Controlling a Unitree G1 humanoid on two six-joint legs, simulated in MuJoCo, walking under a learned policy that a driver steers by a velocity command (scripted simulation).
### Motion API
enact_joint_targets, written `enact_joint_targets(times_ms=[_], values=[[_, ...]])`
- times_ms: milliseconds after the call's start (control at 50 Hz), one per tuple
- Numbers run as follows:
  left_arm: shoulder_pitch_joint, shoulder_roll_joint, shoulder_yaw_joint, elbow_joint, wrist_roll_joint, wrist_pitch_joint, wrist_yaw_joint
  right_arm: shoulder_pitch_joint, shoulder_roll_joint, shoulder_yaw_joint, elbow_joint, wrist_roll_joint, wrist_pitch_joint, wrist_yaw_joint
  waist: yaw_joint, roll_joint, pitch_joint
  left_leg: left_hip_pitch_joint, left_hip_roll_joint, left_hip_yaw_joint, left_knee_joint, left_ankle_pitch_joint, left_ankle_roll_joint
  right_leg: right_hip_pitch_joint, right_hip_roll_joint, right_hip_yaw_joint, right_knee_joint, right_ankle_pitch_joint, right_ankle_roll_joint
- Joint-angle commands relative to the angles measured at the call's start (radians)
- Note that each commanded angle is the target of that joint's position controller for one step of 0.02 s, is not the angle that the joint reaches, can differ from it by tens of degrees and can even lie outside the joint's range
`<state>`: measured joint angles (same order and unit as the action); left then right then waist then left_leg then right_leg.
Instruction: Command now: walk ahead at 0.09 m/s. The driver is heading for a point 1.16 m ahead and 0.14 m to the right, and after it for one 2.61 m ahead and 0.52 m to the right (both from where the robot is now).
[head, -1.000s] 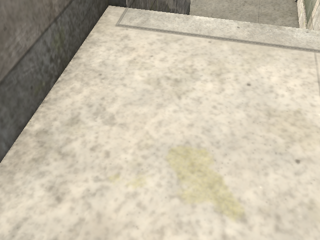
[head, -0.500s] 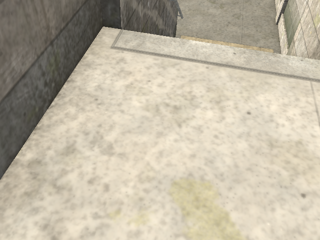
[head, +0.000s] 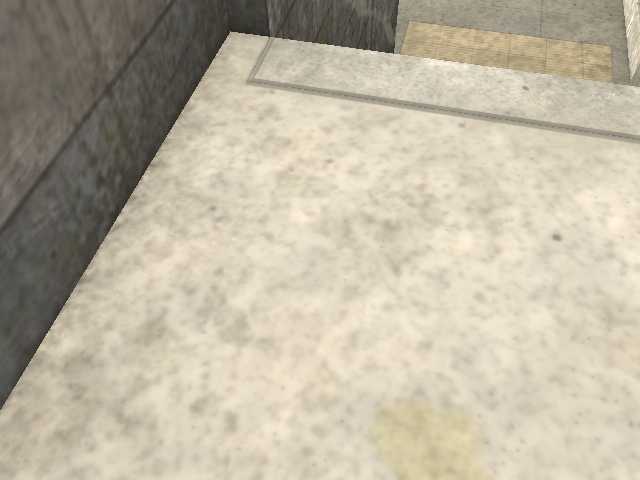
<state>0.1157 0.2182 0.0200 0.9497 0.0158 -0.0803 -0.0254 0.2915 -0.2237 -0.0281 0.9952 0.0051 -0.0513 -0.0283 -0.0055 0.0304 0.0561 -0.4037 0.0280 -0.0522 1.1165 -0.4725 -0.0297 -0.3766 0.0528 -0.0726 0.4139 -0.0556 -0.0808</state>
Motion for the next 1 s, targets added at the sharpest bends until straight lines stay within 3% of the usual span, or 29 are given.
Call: enact_joint_targets(times_ms=[20,80,120,160,180,200,220,240,260,280,320,360,400,460,520,540,560,580,600,620,640,660,700,740,800,900,960,980,1000], values=[[-0.038,0.093,0.010,-0.032,0.025,-0.011,0.009,0.175,-0.001,-0.005,0.002,-0.002,0.031,-0.025,-0.061,-0.122,-0.122,0.135,0.038,0.012,-0.202,0.020,-0.015,-0.024,-0.236,0.162,-0.173,0.333,-0.178],[-0.018,0.129,0.018,-0.024,0.009,0.004,0.025,0.126,-0.035,-0.010,-0.006,-0.008,0.054,-0.030,-0.040,-0.129,-0.169,0.195,0.036,0.025,-0.382,0.144,-0.008,-0.015,-0.247,0.194,-0.198,-0.024,-0.170],[-0.036,0.135,0.017,-0.022,-0.011,0.022,0.034,0.106,-0.044,-0.016,-0.003,-0.014,0.066,-0.024,-0.054,-0.133,-0.130,0.271,0.016,0.053,-0.496,0.268,0.011,-0.090,-0.226,0.202,-0.220,-0.343,-0.123],[-0.001,0.094,0.003,0.000,-0.016,0.031,0.038,0.085,-0.052,-0.019,-0.008,-0.033,0.069,-0.021,-0.054,-0.109,-0.059,0.287,0.028,0.040,-0.592,0.263,0.045,-0.139,-0.189,0.202,-0.219,-0.531,-0.043],[0.023,0.090,0.001,0.010,-0.017,0.035,0.039,0.074,-0.071,-0.019,-0.019,-0.036,0.065,-0.023,-0.038,-0.071,-0.012,0.247,0.073,-0.011,-0.686,0.231,0.070,-0.131,-0.157,0.184,-0.175,-0.532,-0.002],[0.081,0.097,0.011,0.016,-0.020,0.042,0.046,0.040,-0.143,-0.037,-0.007,-0.020,0.060,-0.025,0.028,0.059,0.029,0.103,0.069,-0.024,-0.719,0.049,0.096,-0.054,-0.086,0.107,-0.140,-0.443,0.024],[0.076,0.100,0.010,0.025,-0.012,0.047,0.054,0.021,-0.108,-0.034,-0.002,-0.017,0.049,-0.021,0.020,0.096,0.041,0.002,0.054,-0.027,-0.773,-0.053,0.093,0.056,-0.072,0.082,-0.082,-0.359,0.038],[0.083,0.096,0.011,0.028,-0.010,0.050,0.058,0.007,-0.076,-0.027,0.002,-0.020,0.036,-0.020,0.030,0.112,0.030,-0.026,0.055,-0.030,-0.803,-0.062,0.080,0.114,-0.072,0.076,-0.050,-0.298,0.037],[0.096,0.083,0.009,0.038,-0.008,0.053,0.062,-0.013,-0.070,-0.028,0.003,-0.019,0.026,-0.017,0.040,0.113,0.017,-0.028,0.051,-0.029,-0.807,-0.019,0.065,0.150,-0.074,0.072,-0.029,-0.254,0.032],[0.113,0.093,0.012,0.051,-0.006,0.055,0.064,-0.004,-0.074,-0.033,0.006,-0.013,0.018,-0.016,0.033,0.103,-0.011,0.001,0.044,-0.028,-0.801,-0.051,0.068,0.148,-0.056,0.049,0.003,-0.302,0.027],[0.099,0.102,0.019,0.055,-0.020,0.048,0.062,0.048,-0.109,-0.050,0.010,0.002,0.010,-0.016,0.003,0.084,-0.010,0.065,0.076,-0.084,-0.818,-0.192,0.119,0.041,-0.026,0.013,0.091,-0.454,0.011],[0.030,0.067,0.015,0.032,-0.028,0.026,0.049,0.110,-0.158,-0.068,0.019,0.014,-0.004,-0.014,-0.035,0.149,0.018,0.170,0.217,-0.286,-0.913,-0.264,0.208,-0.111,-0.014,-0.003,0.246,-0.364,0.004],[-0.003,0.072,0.019,0.015,-0.036,0.002,0.031,0.127,-0.149,-0.072,0.023,0.009,-0.025,-0.015,-0.046,0.154,0.029,0.251,0.313,-0.391,-0.936,-0.149,0.266,-0.228,-0.078,0.062,0.376,-0.365,-0.022],[-0.017,0.071,0.021,0.007,-0.049,-0.020,0.018,0.084,-0.139,-0.070,0.005,0.020,-0.036,-0.004,-0.023,0.093,0.010,0.293,0.270,-0.288,-0.910,0.021,0.224,-0.195,-0.101,0.060,0.264,-0.378,-0.033],[0.133,0.070,0.034,0.084,-0.042,-0.017,0.017,0.039,-0.159,-0.075,-0.004,0.030,-0.021,0.006,0.052,0.076,-0.034,0.091,0.155,-0.117,-0.826,0.114,0.176,0.198,-0.008,-0.042,0.085,-0.163,-0.002],[0.223,0.087,0.044,0.115,-0.043,-0.010,0.021,0.026,-0.146,-0.072,-0.009,0.029,-0.022,0.006,0.089,0.059,-0.055,0.022,0.128,-0.084,-0.756,0.142,0.155,0.317,-0.020,-0.017,0.078,-0.166,-0.004],[0.345,0.140,0.060,0.140,-0.042,-0.007,0.029,-0.022,-0.093,-0.057,-0.031,0.021,-0.027,0.010,0.141,-0.077,-0.073,-0.102,0.053,0.012,-0.502,0.211,0.101,0.447,-0.161,0.183,-0.029,-0.250,-0.050],[0.457,0.273,0.090,0.149,-0.043,-0.004,0.032,-0.020,-0.014,-0.038,-0.071,0.016,-0.049,0.009,0.161,-0.360,-0.118,-0.341,-0.062,0.121,-0.177,0.071,0.046,0.609,-0.391,0.590,-0.187,-0.338,-0.188],[0.449,0.221,0.068,0.153,-0.025,-0.019,0.027,-0.055,-0.057,-0.046,-0.083,0.026,-0.065,0.010,0.145,-0.287,-0.095,-0.461,-0.028,0.008,0.048,-0.058,0.062,0.586,-0.466,0.753,-0.225,-0.408,-0.247],[0.365,0.159,0.049,0.126,-0.021,-0.031,0.025,-0.072,-0.084,-0.049,-0.089,0.041,-0.076,0.020,0.104,-0.196,-0.033,-0.537,0.028,-0.033,0.132,0.026,0.096,0.551,-0.441,0.671,-0.215,-0.409,-0.217],[0.295,0.131,0.037,0.100,-0.019,-0.037,0.018,-0.071,-0.087,-0.050,-0.082,0.040,-0.079,0.026,0.075,-0.139,-0.013,-0.534,0.065,-0.020,0.133,0.126,0.112,0.506,-0.393,0.557,-0.220,-0.348,-0.179],[0.251,0.128,0.031,0.083,-0.020,-0.038,0.010,-0.079,-0.089,-0.054,-0.080,0.027,-0.080,0.025,0.055,-0.097,0.006,-0.513,0.090,-0.014,0.082,0.205,0.115,0.455,-0.363,0.473,-0.236,-0.246,-0.152],[0.254,0.095,0.017,0.083,-0.017,-0.027,0.009,-0.084,-0.079,-0.060,-0.080,0.017,-0.070,0.029,0.033,-0.100,0.004,-0.419,0.107,0.012,-0.011,0.281,0.102,0.386,-0.302,0.329,-0.255,-0.036,-0.114],[0.291,0.112,0.017,0.093,-0.015,-0.019,0.020,-0.121,-0.053,-0.053,-0.096,0.012,-0.059,0.033,0.035,-0.102,0.009,-0.402,0.097,0.045,-0.096,0.333,0.075,0.367,-0.278,0.253,-0.267,0.092,-0.117],[0.299,0.143,0.022,0.087,-0.014,-0.012,0.036,-0.268,-0.020,-0.033,-0.154,0.011,-0.055,0.039,0.057,-0.088,0.041,-0.340,0.069,0.074,-0.342,0.455,0.053,0.302,-0.251,0.180,-0.294,0.126,-0.108],[0.365,0.156,0.034,0.110,-0.033,-0.012,0.040,-0.410,-0.042,-0.021,-0.210,0.025,-0.054,0.063,0.082,-0.105,0.079,-0.251,0.037,0.083,-0.540,0.541,0.069,0.344,-0.282,0.145,-0.305,0.089,-0.102],[0.355,0.166,0.046,0.114,-0.034,-0.003,0.040,-0.406,-0.079,-0.030,-0.228,0.024,-0.059,0.076,0.044,-0.110,0.055,-0.201,0.018,0.084,-0.592,0.470,0.112,0.452,-0.316,0.128,-0.220,0.269,-0.078],[0.342,0.179,0.051,0.110,-0.032,0.001,0.040,-0.358,-0.104,-0.041,-0.221,0.022,-0.061,0.075,0.012,-0.128,0.011,-0.113,-0.010,0.104,-0.589,0.438,0.129,0.471,-0.316,0.118,-0.152,0.440,-0.067],[0.327,0.182,0.054,0.105,-0.027,0.008,0.039,-0.249,-0.138,-0.060,-0.192,0.021,-0.060,0.072,-0.049,-0.140,-0.062,0.035,-0.044,0.128,-0.584,0.414,0.151,0.465,-0.294,0.094,-0.018,0.610,-0.051]])
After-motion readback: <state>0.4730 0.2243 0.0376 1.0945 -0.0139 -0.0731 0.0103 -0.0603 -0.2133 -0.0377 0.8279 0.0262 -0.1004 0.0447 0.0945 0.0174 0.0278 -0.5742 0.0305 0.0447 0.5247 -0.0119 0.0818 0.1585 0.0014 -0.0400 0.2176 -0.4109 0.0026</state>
